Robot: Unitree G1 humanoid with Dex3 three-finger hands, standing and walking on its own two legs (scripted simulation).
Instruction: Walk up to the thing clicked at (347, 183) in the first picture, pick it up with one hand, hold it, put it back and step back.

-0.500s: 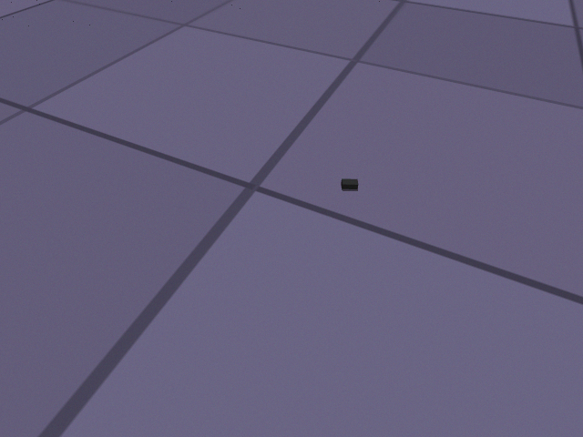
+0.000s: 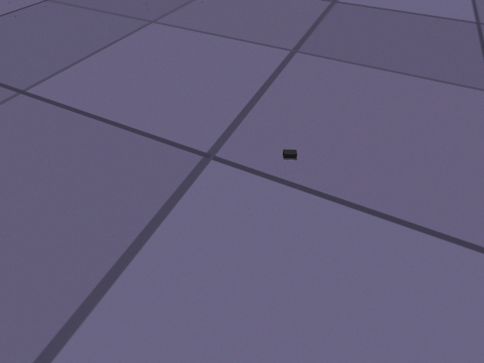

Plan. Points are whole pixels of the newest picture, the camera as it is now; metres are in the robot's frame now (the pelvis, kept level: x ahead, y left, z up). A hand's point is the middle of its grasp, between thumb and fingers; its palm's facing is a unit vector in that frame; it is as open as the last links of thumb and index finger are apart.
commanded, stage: stand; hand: left
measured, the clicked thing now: (289, 153) +1.42 -0.34 -0.77
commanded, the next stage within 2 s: walk up in 0.62 s
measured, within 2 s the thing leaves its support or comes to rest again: neither
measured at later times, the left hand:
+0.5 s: hand out of the picture +0.08 +0.25 -0.15, palm faces -0.02 -0.94 -0.34, open 7.4 cm
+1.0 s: hand (138, 355) +0.19 +0.20 -0.15, palm faces -0.06 -0.92 -0.40, open 7.4 cm
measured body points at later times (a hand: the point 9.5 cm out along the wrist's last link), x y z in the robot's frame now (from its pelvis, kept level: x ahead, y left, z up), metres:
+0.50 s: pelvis +0.00 +0.00 +0.00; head +0.01 +0.00 +0.45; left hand +0.08 +0.30 -0.13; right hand +0.08 -0.30 -0.14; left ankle -0.01 +0.14 -0.75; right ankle -0.01 -0.10 -0.75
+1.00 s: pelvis +0.08 -0.10 -0.04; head +0.08 -0.11 +0.41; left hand +0.19 +0.24 -0.13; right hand +0.08 -0.46 -0.15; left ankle +0.00 +0.10 -0.71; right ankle +0.14 -0.24 -0.75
